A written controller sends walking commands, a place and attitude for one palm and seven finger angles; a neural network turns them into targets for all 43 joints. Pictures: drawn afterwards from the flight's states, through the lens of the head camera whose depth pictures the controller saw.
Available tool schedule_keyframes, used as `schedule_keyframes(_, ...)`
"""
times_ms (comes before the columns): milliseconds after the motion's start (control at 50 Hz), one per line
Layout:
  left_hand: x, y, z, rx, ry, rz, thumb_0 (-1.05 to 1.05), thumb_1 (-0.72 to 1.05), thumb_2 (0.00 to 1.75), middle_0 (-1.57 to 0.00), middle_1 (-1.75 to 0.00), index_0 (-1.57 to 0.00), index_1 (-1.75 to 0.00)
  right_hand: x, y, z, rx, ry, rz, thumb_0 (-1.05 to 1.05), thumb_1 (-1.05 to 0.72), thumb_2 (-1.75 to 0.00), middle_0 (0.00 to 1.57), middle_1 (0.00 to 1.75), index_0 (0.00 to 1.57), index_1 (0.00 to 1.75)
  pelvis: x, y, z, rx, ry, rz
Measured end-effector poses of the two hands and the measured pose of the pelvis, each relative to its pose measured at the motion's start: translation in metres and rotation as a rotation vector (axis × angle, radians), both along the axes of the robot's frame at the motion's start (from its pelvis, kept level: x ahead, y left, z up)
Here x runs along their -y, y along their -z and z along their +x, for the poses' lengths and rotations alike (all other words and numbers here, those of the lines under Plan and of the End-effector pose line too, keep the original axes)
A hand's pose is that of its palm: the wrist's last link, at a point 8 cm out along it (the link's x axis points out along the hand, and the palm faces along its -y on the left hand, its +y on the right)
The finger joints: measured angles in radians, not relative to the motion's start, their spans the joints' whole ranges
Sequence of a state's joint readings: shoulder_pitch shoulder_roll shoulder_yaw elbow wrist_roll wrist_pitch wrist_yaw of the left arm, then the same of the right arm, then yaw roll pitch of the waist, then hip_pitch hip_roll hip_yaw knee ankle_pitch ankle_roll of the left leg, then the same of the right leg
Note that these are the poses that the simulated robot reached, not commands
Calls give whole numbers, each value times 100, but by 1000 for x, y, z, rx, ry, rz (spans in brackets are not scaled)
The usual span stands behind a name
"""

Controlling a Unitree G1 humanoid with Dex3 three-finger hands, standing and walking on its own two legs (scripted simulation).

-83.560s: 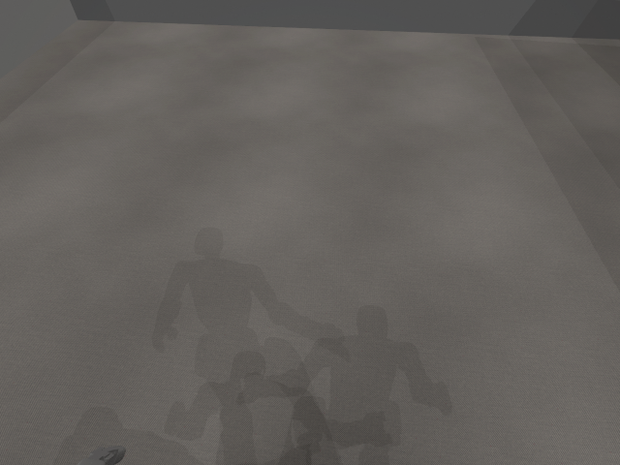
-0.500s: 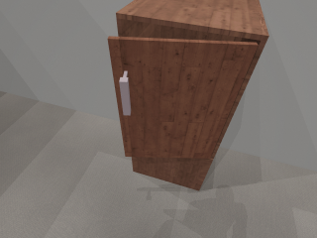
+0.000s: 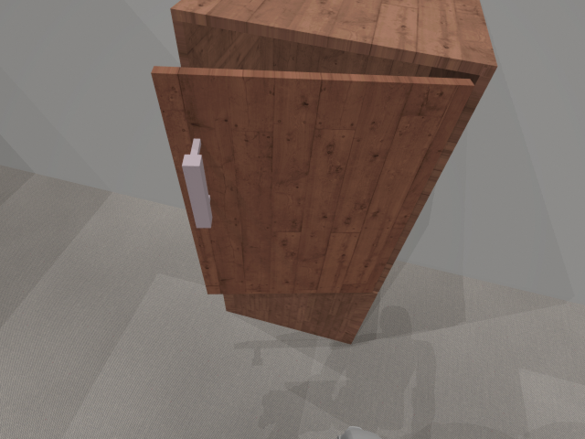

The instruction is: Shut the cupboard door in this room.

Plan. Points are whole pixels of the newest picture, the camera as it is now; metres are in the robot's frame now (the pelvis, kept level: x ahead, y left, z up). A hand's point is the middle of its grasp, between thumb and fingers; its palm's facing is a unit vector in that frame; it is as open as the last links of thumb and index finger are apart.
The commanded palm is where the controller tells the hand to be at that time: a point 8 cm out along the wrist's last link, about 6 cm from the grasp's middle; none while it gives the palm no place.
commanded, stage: come to a stop and stand still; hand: left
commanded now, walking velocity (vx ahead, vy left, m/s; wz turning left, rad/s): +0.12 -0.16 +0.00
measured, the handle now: (200, 184) +0.47 +0.17 +0.07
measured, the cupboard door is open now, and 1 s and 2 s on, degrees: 17 17 17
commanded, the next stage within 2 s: look again from close up in 1.02 s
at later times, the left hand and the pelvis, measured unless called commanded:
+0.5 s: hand out of the picture +0.13 +0.15 -0.19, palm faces +0.06 -0.98 -0.21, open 7.3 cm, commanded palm none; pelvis +0.05 -0.04 -0.02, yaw +1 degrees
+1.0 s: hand out of the picture +0.01 +0.17 -0.18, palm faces +0.03 -0.97 -0.22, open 7.4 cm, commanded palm none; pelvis +0.02 -0.01 -0.01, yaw +2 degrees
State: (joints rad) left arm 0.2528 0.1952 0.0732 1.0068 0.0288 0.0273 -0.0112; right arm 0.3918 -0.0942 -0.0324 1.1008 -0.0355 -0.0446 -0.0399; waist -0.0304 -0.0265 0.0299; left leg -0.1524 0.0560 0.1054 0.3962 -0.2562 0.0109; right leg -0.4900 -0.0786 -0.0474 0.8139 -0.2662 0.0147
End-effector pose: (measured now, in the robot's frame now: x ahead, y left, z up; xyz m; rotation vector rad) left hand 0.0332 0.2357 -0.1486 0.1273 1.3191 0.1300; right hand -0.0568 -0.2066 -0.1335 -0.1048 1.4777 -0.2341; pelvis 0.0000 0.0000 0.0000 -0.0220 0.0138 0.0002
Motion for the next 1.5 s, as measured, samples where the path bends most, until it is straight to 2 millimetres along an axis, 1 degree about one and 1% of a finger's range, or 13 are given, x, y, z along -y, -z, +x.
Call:
schedule_keyframes(80,9,-6,57,60,56,33,1,93,89,-19,-30,-20,-30,13,4,-7,-67,44,17,1,-91,-90,20,30,20,30,17,3,17,-7,3,-1)
schedule_keyframes(140,23,-1,95,144,68,59,1,92,89,-19,-30,-20,-30,30,17,-5,-116,54,30,1,-91,-90,20,30,20,30,33,16,34,-7,-10,20)
schedule_keyframes(240,49,1,117,180,62,41,0,92,89,-19,-30,-20,-30,55,26,34,-103,27,-4,1,-91,-90,20,30,20,30,36,19,45,18,-27,-6)
schedule_keyframes(320,59,12,115,153,45,-4,0,91,89,-20,-30,-20,-30,63,27,81,15,-5,-42,1,-91,-90,19,30,19,30,31,22,47,33,-22,1)
schedule_keyframes(440,46,11,105,124,-8,12,-1,93,89,-20,-30,-20,-30,57,19,141,161,-84,-36,1,-91,-90,19,29,19,30,31,18,47,33,-11,26)
schedule_keyframes(540,38,2,75,96,-20,68,-1,92,89,-20,-30,-20,-30,55,21,182,263,-119,2,1,-91,-90,19,30,20,30,37,17,43,39,-13,25)
schedule_keyframes(640,32,-2,35,50,-22,97,0,91,89,-20,-30,-20,-30,53,14,201,350,-137,15,1,-91,-90,19,30,20,30,33,15,38,41,-13,22)
schedule_keyframes(760,20,-1,2,27,-30,96,0,91,89,-20,-30,-20,-30,44,8,193,393,-181,12,1,-91,-90,19,30,19,30,24,16,29,64,-15,20)
schedule_keyframes(920,16,-1,-23,-16,-19,69,0,91,89,-20,-30,-20,-30,38,12,143,273,-181,17,1,-92,-90,20,30,20,30,17,12,18,37,-23,16)
schedule_keyframes(1060,18,2,-28,-54,-14,44,0,91,89,-20,-30,-20,-30,40,15,96,137,-148,3,1,-92,-90,20,30,20,30,12,10,19,26,-25,18)
schedule_keyframes(1160,21,4,-21,-65,-5,29,0,91,89,-20,-30,-20,-30,36,15,77,75,-124,9,1,-92,-90,19,30,19,30,11,9,24,24,-23,19)
schedule_keyframes(1280,25,6,-6,-57,0,16,0,91,89,-20,-30,-20,-30,27,16,77,56,-109,23,1,-91,-90,19,30,19,30,10,8,31,24,-22,20)
schedule_keyframes(1500,27,6,17,-40,-4,22,0,92,89,-20,-30,-20,-30,25,17,107,96,-110,22,2,-93,-90,20,30,20,30,11,7,45,31,-15,21)
